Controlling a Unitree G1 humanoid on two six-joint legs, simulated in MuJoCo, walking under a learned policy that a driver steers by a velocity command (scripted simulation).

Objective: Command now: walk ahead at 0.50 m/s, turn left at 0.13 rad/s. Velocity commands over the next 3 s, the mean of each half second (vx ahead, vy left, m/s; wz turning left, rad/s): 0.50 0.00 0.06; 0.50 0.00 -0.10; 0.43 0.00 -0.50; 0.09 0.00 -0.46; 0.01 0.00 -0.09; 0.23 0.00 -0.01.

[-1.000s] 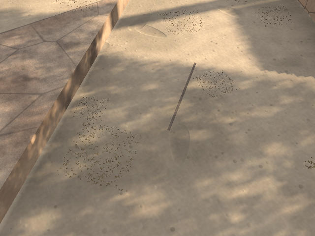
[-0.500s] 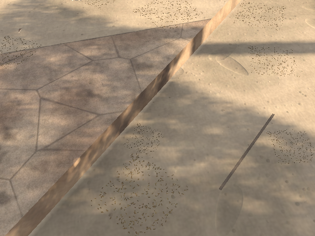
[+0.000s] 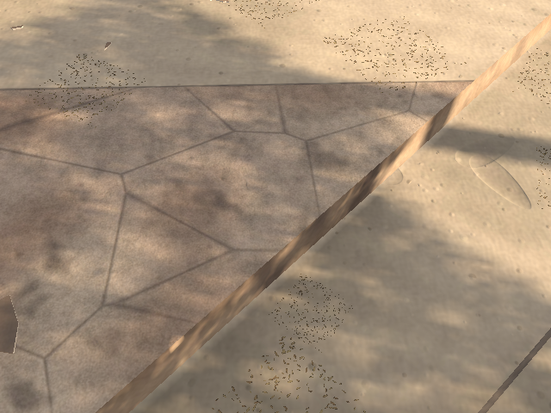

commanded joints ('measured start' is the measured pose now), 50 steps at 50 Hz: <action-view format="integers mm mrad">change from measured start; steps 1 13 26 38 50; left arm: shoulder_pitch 50 -297 -28 107 78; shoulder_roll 68 28 70 111 68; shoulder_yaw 22 2 25 31 18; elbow -53 -183 -107 -10 -35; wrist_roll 10 3 26 14 -33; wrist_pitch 13 -7 -12 24 17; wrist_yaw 4 -40 -31 0 6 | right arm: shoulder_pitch -11 160 68 -170 127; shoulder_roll -124 -181 -123 -51 -93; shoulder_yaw -33 -38 -17 9 -33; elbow -46 84 64 29 91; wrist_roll -1 15 8 4 -13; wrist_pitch -37 -14 -24 -13 -35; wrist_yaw -5 -40 -40 -28 -35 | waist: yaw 30 -84 -14 59 -78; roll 92 101 -47 -29 169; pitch -78 48 -86 22 -92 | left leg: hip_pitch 123 301 -313 -392 381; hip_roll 272 297 195 166 432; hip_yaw -254 -155 -113 -43 -422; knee -258 -237 735 310 -138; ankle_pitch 279 205 -104 155 21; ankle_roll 203 127 -48 -81 138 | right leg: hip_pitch -113 -181 359 449 -257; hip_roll -48 35 -111 -103 64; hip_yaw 40 6 263 95 132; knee -47 -606 -967 -1014 193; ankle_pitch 102 384 285 317 -96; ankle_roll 18 -9 -223 -214 4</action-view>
